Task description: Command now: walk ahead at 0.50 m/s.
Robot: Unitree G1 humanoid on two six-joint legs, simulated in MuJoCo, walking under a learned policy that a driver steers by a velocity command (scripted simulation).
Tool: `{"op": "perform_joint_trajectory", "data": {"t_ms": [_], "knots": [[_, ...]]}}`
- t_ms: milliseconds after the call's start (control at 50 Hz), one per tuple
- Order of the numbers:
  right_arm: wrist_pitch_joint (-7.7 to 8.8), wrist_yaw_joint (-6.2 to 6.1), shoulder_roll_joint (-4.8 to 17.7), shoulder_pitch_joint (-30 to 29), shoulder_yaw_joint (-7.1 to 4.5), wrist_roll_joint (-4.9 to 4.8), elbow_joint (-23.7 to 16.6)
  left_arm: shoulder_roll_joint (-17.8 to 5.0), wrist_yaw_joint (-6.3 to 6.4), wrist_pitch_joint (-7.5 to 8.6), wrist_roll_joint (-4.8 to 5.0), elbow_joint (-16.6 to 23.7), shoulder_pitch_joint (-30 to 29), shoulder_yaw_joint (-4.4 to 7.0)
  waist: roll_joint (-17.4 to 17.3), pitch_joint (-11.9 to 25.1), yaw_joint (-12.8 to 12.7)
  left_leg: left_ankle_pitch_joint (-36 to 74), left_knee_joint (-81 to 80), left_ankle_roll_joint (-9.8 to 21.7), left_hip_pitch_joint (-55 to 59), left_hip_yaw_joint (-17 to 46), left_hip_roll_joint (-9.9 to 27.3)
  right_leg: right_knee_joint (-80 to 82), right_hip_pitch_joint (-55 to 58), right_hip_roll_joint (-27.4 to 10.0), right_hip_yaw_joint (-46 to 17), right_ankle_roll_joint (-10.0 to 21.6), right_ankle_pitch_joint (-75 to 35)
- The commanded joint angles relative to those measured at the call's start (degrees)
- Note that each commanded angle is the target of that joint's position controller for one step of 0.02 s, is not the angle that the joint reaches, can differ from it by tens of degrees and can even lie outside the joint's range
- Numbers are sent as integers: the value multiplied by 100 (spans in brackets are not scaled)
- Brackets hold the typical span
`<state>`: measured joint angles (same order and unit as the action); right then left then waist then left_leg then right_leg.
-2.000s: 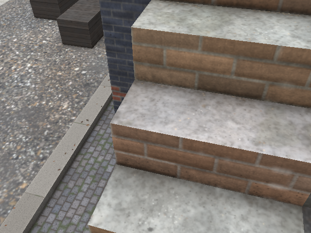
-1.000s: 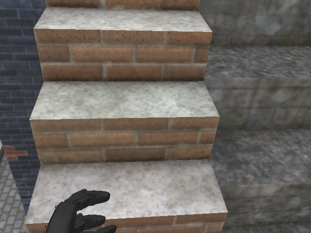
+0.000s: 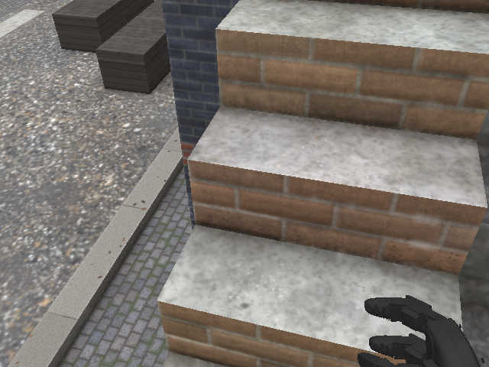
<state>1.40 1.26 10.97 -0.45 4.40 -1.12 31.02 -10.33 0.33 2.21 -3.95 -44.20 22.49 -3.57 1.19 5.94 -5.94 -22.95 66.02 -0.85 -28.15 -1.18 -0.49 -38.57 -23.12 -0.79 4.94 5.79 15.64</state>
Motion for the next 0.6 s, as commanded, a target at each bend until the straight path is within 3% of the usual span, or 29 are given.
{"op": "perform_joint_trajectory", "data": {"t_ms": [20, 60, 100, 160, 240, 260, 280, 300, 320, 340, 360, 380, 400, 420, 440, 460, 480, 500, 520, 540, 560, 580, 600], "knots": [[114, 66, 120, -301, -122, -22, -492, -647, 17, 359, -14, 557, -151, 134, 20, -625, 344, 1023, 2287, 7, -1718, 378, -32, 1785, -25, -1547, -2816, 716, 2601], [195, 167, 27, 52, -117, -39, -468, -654, 1, 420, 45, 596, 71, 170, 82, -258, 425, 1093, 2355, 125, -1840, 448, 6, 1646, 365, -1444, -2616, 690, 2567], [150, 236, 311, 636, -299, -94, -47, -723, -53, 466, 86, 693, -398, 217, -9, 9, 667, 1899, 2006, 194, -847, 76, -152, 1380, -180, -1245, -2143, 639, 2361], [45, 199, 398, 985, -380, -89, 202, -849, -91, 472, 133, 878, -874, 264, 312, 20, 784, 1859, 1503, 218, -141, -187, -281, 1083, -872, -1167, -1768, 694, 2416], [-43, 121, 463, 1207, -413, -62, 298, -857, -52, 477, 223, 989, -1024, 302, 605, -46, 631, 1496, 279, 259, 54, -241, -142, 472, -1036, -1210, -2002, 770, 3018], [-82, 110, 444, 1399, -397, -52, 345, -874, -48, 451, 295, 1017, -1182, 322, 609, -50, 733, 1236, -1069, 381, 561, -413, -121, 341, -1246, -990, -1579, 607, 2906], [-120, 113, 442, 1546, -373, 50, 494, -833, -56, 394, 383, 1040, -1384, 323, 535, -180, 812, 1467, -2454, 489, 1005, -827, -227, 150, -1453, -773, -1126, 469, 2824], [-184, 150, 414, 1690, -352, 161, 764, -761, -94, 335, 525, 1119, -1641, 317, 504, -535, 802, 2062, -3732, 658, 1324, -1274, -228, -225, -1748, -608, -764, 370, 2791], [-227, 173, 312, 1854, -322, 186, 1045, -668, -101, 306, 621, 1100, -1514, 304, 342, -653, 674, 2401, -4449, 842, 1576, -1479, -171, -968, -1988, -515, -558, 353, 2953], [-245, 210, 181, 1781, -273, 212, 1194, -494, -135, 289, 660, 1158, -1483, 279, -19, -642, 524, 2787, -4653, 1039, 1679, -1280, 67, -2136, -2315, -350, -519, 333, 2658], [-212, 260, 66, 1825, -203, 228, 1246, -214, -168, 288, 618, 1238, -1484, 205, -471, -484, 526, 2957, -5111, 1248, 1535, -1094, 250, -3593, -2353, 23, -236, 227, 2223], [-125, 264, 16, 1912, -141, 306, 1423, 391, -248, 300, 563, 1411, -1781, 11, -1125, -239, 549, 3703, -5428, 1337, 1400, -801, 556, -5936, -2541, 473, 192, 112, 1730], [-57, 245, -19, 1810, -88, 513, 1501, 718, -321, 335, 625, 1702, -1973, -35, -844, -39, 431, 3840, -4632, 1161, 1729, -259, 821, -8548, -3751, 738, -275, -34, 1948], [-52, 163, 375, 1505, -88, 494, 1383, 963, -405, 354, 801, 2016, -2265, -69, -526, -212, 202, 4264, -3770, 699, 2156, 656, 1362, -10221, -5434, 622, -936, -192, 2005], [-139, 28, 1349, 1820, -402, 445, 1271, 1219, -452, 445, 819, 1919, -1858, -290, -818, -563, -1, 5365, -3595, 832, 2428, 846, 1948, -10772, -6472, 559, -1083, -422, 1835], [-162, -156, 1883, 2392, -654, 147, 1248, 641, -505, 622, 554, 1799, -1439, -322, -496, -105, 56, 4901, -3945, 952, 3582, 1316, 2175, -9544, -7055, 206, -797, -577, 1698], [60, -326, 2808, 1840, -922, 74, 855, 582, -243, 480, 854, 1934, -1614, -453, -1704, -51, -154, -114, -5320, 1869, 3025, 4484, 4016, -8752, -7039, -1324, -1840, -854, 1243], [73, -286, 1744, 1803, -615, 437, 693, -167, 39, 354, 839, 1557, -2330, -220, 499, -229, 611, -2548, -5820, 1818, 2962, 4735, 3290, -9237, -7293, -712, -1384, -1245, 371], [139, -211, 1349, 1800, -513, 562, 816, -328, 220, 250, 780, 1504, -3079, -108, 960, -946, 970, -2612, -6035, 1640, 2369, 4708, 2980, -9123, -7184, -464, -1301, -1351, 144], [272, -171, 1298, 1987, -438, 451, 963, -85, 308, 159, 616, 1594, -3158, -205, 661, -1241, 1060, -2459, -6133, 1663, 2259, 4482, 2815, -9171, -7227, -403, -1194, -1385, 284], [246, -204, 1381, 2309, -462, 309, 1215, 203, 305, 164, 544, 1735, -3432, -335, 400, -1561, 1128, -2092, -6014, 1632, 2591, 4057, 2661, -9152, -7806, -496, -1308, -1362, 382], [165, -214, 1308, 2490, -480, 308, 1295, 306, 253, 223, 607, 1687, -3171, -344, 56, -1615, 1031, -1896, -5712, 1433, 2549, 3252, 2320, -8861, -7620, -475, -1312, -1177, 92], [20, -234, 1097, 2818, -435, 339, 1466, 543, 158, 308, 633, 1778, -3408, -429, -179, -1530, 1142, -1496, -5630, 1272, 2548, 2761, 2137, -9005, -7706, -382, -1142, -1021, 113]]}}
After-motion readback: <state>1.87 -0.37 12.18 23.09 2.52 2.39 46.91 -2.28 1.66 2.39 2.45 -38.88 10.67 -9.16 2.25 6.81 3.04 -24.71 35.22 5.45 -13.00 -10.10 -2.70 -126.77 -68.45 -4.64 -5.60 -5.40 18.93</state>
